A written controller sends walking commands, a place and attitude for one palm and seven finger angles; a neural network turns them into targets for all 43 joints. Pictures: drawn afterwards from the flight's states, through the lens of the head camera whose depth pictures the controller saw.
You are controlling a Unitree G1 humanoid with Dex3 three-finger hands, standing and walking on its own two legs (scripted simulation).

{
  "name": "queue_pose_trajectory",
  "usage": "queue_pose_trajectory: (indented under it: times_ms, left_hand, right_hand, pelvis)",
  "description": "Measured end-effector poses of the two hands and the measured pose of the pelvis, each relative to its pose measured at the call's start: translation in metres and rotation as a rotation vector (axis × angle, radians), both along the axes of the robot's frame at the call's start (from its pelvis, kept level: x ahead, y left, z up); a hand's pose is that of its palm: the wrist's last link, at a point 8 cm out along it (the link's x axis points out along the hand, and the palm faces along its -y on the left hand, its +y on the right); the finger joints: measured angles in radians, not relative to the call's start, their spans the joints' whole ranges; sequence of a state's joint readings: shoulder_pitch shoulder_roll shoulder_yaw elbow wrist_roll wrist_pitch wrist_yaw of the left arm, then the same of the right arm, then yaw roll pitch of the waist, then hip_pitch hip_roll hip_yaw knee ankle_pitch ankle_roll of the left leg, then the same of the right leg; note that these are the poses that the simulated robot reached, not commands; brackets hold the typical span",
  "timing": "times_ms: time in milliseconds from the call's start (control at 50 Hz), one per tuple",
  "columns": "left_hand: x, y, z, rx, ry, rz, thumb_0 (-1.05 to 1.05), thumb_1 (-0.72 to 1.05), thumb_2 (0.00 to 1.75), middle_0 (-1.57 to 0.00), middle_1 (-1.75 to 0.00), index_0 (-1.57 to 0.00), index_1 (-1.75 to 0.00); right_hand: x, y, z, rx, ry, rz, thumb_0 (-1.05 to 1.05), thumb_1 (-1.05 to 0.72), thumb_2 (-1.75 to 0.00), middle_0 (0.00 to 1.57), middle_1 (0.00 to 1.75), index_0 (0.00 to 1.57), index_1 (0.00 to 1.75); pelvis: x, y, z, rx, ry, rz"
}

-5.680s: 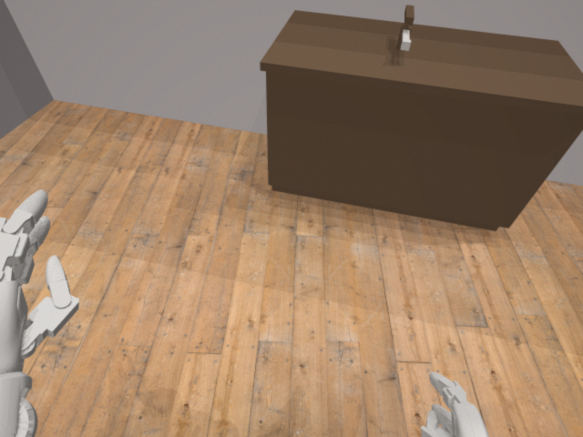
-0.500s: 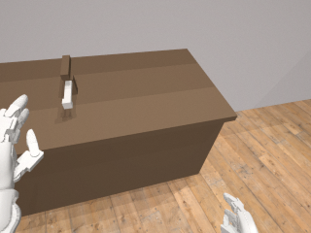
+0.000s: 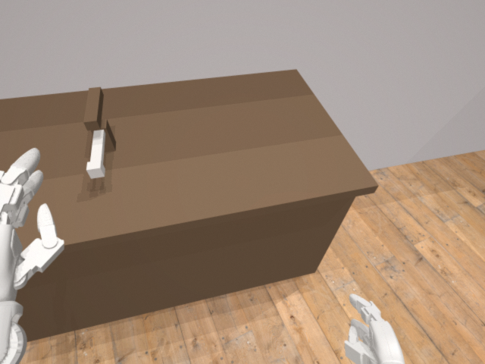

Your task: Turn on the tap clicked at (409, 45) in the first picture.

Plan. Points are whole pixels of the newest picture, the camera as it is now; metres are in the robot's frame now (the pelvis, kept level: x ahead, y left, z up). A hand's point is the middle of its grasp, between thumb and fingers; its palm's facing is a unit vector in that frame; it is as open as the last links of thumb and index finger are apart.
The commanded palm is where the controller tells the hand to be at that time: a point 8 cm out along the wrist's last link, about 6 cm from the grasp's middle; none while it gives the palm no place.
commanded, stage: come to a stop and stand still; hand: left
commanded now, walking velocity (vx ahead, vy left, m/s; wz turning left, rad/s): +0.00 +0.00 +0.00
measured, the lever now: (96, 169) +0.47 +0.37 -0.01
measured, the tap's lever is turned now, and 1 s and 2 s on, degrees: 0 0 0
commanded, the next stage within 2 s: look again from close up in 0.14 s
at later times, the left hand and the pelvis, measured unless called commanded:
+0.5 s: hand (60, 251) +0.21 +0.25 +0.15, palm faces +0.39 -0.85 -0.36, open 7.4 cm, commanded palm +0.15 +0.28 +0.17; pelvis +0.00 -0.01 +0.00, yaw +1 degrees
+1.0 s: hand (67, 229) +0.24 +0.25 +0.15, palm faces +0.40 -0.85 -0.35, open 7.4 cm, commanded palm +0.18 +0.28 +0.17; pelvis +0.02 +0.01 -0.01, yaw -1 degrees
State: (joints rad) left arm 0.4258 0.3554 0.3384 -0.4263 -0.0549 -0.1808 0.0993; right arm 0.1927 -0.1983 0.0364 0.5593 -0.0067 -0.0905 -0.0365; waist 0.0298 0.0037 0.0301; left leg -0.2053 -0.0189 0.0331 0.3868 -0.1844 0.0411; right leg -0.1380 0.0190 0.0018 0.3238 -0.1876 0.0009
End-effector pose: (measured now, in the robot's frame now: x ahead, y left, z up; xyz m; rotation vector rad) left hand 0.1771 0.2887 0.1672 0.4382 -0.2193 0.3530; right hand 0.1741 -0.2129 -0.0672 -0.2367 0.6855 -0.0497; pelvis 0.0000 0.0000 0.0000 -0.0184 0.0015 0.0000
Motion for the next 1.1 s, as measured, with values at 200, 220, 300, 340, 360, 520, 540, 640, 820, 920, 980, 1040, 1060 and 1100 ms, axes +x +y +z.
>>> queue_pose_trajectory:
  times_ms: [200, 220, 300, 340, 360, 520, 540, 640, 820, 920, 980, 1040, 1060, 1100]
  left_hand:
    - [-0.002, -0.003, -0.004, -0.027, 0.016, 0.032, 0.02, 0.89, 0.90, -0.21, -0.30, -0.21, -0.30]
    - [-0.002, -0.004, -0.004, -0.029, 0.017, 0.033, 0.02, 0.89, 0.90, -0.21, -0.30, -0.21, -0.30]
    - [-0.004, -0.005, -0.005, -0.033, 0.020, 0.030, 0.02, 0.89, 0.90, -0.21, -0.30, -0.21, -0.30]
    - [-0.004, -0.006, -0.005, -0.032, 0.021, 0.029, 0.02, 0.89, 0.90, -0.21, -0.30, -0.21, -0.30]
    - [-0.005, -0.006, -0.004, -0.031, 0.022, 0.028, 0.02, 0.89, 0.90, -0.21, -0.30, -0.21, -0.30]
    - [-0.008, -0.003, -0.006, -0.032, 0.027, 0.028, 0.02, 0.89, 0.90, -0.21, -0.30, -0.21, -0.30]
    - [-0.009, -0.003, -0.006, -0.032, 0.029, 0.029, 0.02, 0.89, 0.90, -0.21, -0.30, -0.21, -0.30]
    - [-0.010, 0.000, -0.007, -0.034, 0.032, 0.030, 0.02, 0.89, 0.90, -0.21, -0.30, -0.21, -0.30]
    - [-0.007, 0.005, -0.011, -0.033, 0.012, 0.026, 0.02, 0.89, 0.90, -0.21, -0.30, -0.21, -0.30]
    - [0.007, 0.005, -0.010, -0.025, -0.024, 0.018, 0.02, 0.89, 0.90, -0.21, -0.30, -0.21, -0.30]
    - [0.018, 0.004, -0.008, -0.012, -0.042, 0.011, 0.02, 0.89, 0.90, -0.21, -0.30, -0.21, -0.30]
    - [0.029, 0.001, -0.007, 0.001, -0.056, -0.004, 0.02, 0.89, 0.90, -0.21, -0.30, -0.21, -0.30]
    - [0.032, 0.001, -0.007, 0.006, -0.060, -0.011, 0.02, 0.89, 0.90, -0.21, -0.30, -0.21, -0.30]
    - [0.038, 0.001, -0.008, 0.015, -0.068, -0.027, 0.02, 0.89, 0.90, -0.21, -0.30, -0.21, -0.30]
  right_hand:
    - [0.000, -0.012, -0.001, -0.014, 0.019, -0.016, 0.01, -0.90, -0.90, 0.21, 0.30, 0.20, 0.30]
    - [-0.001, -0.013, -0.001, -0.015, 0.021, -0.018, 0.01, -0.90, -0.90, 0.21, 0.30, 0.20, 0.30]
    - [-0.004, -0.014, -0.002, -0.016, 0.028, -0.024, 0.01, -0.90, -0.90, 0.21, 0.30, 0.20, 0.30]
    - [-0.006, -0.015, -0.002, -0.016, 0.032, -0.026, 0.01, -0.90, -0.90, 0.21, 0.30, 0.20, 0.30]
    - [-0.007, -0.015, -0.002, -0.016, 0.033, -0.028, 0.01, -0.90, -0.90, 0.21, 0.30, 0.20, 0.30]
    - [-0.015, -0.013, -0.004, -0.014, 0.048, -0.033, 0.01, -0.90, -0.90, 0.21, 0.30, 0.20, 0.30]
    - [-0.015, -0.012, -0.004, -0.014, 0.050, -0.034, 0.01, -0.90, -0.90, 0.21, 0.30, 0.20, 0.30]
    - [-0.018, -0.009, -0.005, -0.015, 0.058, -0.032, 0.01, -0.90, -0.90, 0.21, 0.30, 0.20, 0.30]
    - [-0.015, -0.006, -0.006, -0.025, 0.039, -0.039, 0.01, -0.90, -0.90, 0.21, 0.30, 0.20, 0.30]
    - [-0.008, -0.008, -0.010, -0.026, 0.023, -0.055, 0.01, -0.90, -0.90, 0.21, 0.30, 0.20, 0.30]
    - [-0.003, -0.009, -0.015, -0.019, 0.023, -0.067, 0.01, -0.90, -0.90, 0.21, 0.30, 0.20, 0.30]
    - [0.002, -0.011, -0.021, -0.012, 0.033, -0.078, 0.01, -0.90, -0.90, 0.21, 0.30, 0.20, 0.30]
    - [0.004, -0.012, -0.023, -0.012, 0.038, -0.082, 0.01, -0.90, -0.90, 0.21, 0.30, 0.20, 0.30]
    - [0.007, -0.013, -0.026, -0.013, 0.051, -0.089, 0.01, -0.90, -0.90, 0.21, 0.30, 0.20, 0.30]
  pelvis:
    - [0.002, -0.006, 0.001, -0.001, 0.000, 0.006]
    - [0.002, -0.006, 0.001, -0.002, 0.000, 0.006]
    - [0.001, -0.007, 0.001, -0.002, -0.002, 0.008]
    - [0.000, -0.007, 0.001, -0.003, -0.002, 0.009]
    - [-0.001, -0.007, 0.002, -0.003, -0.002, 0.009]
    - [-0.004, -0.006, 0.002, -0.005, -0.003, 0.011]
    - [-0.004, -0.005, 0.002, -0.005, -0.003, 0.011]
    - [-0.005, -0.003, 0.002, -0.005, -0.004, 0.013]
    - [-0.001, 0.003, -0.003, -0.005, -0.005, -0.002]
    - [0.009, 0.005, -0.009, 0.004, -0.004, -0.011]
    - [0.017, 0.005, -0.012, 0.006, -0.003, -0.011]
    - [0.025, 0.006, -0.016, 0.002, 0.001, -0.013]
    - [0.028, 0.006, -0.017, 0.000, 0.002, -0.013]
    - [0.033, 0.008, -0.020, -0.003, 0.002, -0.013]
